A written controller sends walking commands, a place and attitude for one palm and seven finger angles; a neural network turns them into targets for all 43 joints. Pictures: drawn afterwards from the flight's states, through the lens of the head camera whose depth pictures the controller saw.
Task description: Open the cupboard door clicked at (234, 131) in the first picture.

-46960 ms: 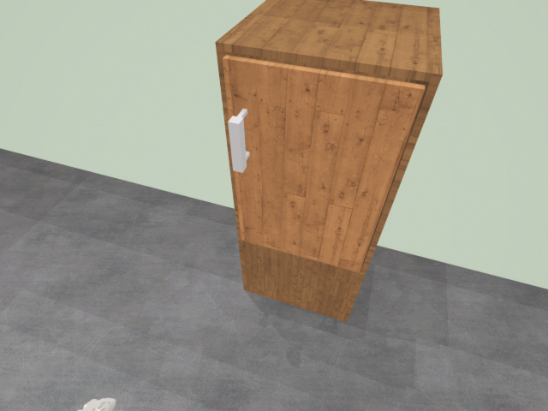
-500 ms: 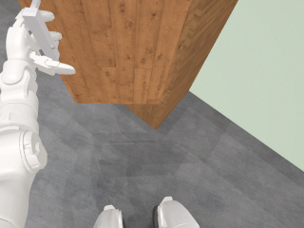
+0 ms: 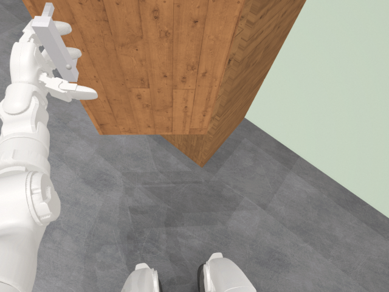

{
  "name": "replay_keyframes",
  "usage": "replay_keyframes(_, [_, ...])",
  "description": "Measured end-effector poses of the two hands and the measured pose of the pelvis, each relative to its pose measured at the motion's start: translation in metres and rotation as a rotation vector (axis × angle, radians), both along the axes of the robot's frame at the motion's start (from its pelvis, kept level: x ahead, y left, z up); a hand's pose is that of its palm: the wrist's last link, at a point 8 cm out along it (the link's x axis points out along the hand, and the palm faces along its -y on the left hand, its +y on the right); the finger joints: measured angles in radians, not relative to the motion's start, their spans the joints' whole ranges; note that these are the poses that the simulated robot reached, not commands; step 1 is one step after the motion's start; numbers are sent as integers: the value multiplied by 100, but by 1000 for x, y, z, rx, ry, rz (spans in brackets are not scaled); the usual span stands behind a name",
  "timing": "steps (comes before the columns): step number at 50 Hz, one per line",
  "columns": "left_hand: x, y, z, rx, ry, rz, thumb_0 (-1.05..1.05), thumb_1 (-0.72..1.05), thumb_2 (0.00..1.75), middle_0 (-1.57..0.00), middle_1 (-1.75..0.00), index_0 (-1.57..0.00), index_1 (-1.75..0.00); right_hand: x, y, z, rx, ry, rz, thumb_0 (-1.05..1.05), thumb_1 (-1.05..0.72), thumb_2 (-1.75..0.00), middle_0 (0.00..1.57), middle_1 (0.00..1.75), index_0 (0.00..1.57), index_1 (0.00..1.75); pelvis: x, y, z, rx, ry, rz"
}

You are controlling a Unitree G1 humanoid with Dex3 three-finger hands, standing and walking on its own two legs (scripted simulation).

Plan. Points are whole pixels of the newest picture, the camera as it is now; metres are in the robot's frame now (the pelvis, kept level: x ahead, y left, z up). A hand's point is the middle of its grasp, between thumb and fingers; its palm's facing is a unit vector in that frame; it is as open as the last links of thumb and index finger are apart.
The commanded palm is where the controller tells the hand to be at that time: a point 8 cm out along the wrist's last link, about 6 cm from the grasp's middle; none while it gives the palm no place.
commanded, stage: close the thumb around the handle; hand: left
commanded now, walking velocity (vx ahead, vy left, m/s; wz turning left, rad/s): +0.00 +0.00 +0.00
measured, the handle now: (60, 44) +0.59 +0.21 +0.09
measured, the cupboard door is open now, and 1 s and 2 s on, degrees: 42 45 87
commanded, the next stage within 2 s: pull the door open along its arc in 0.58 s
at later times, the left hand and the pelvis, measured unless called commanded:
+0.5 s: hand (68, 65) +0.54 +0.18 +0.09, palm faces -0.02 -1.00 -0.02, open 5.9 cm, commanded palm +0.52 +0.22 +0.09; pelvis +0.00 +0.00 +0.00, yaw +0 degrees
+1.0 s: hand (68, 73) +0.52 +0.18 +0.09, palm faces -0.04 -1.00 -0.01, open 6.0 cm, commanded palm +0.46 +0.23 +0.09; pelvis +0.01 +0.00 +0.01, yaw -2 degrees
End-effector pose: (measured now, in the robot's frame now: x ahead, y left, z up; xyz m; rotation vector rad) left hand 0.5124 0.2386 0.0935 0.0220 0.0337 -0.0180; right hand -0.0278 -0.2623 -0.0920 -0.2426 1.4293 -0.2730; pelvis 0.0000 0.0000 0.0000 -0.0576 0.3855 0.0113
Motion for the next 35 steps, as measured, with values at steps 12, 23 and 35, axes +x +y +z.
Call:
replay_keyframes(12, [-1, 0, 0, 4, 2, 10, -1, 5, 54, -31, -125, -29, -126, 0, 2, -2, 11, -2, 4, 0, -90, -89, 20, 30, 20, 30, -1, -1, 0, 0, 2, 2])
replay_keyframes(23, [5, 1, -1, 4, 6, 0, 0, 63, 79, -37, -132, -35, -132, -4, 4, -3, 10, 13, 2, 0, -90, -89, 20, 30, 20, 30, -1, -1, -2, -3, 13, 4])
replay_keyframes(35, [7, 0, -1, -3, 7, -4, 1, 70, 81, -35, -134, -35, -135, -7, 6, 0, 7, 12, -11, 0, -90, -89, 20, 30, 20, 30, 1, 1, -1, -4, 10, -3])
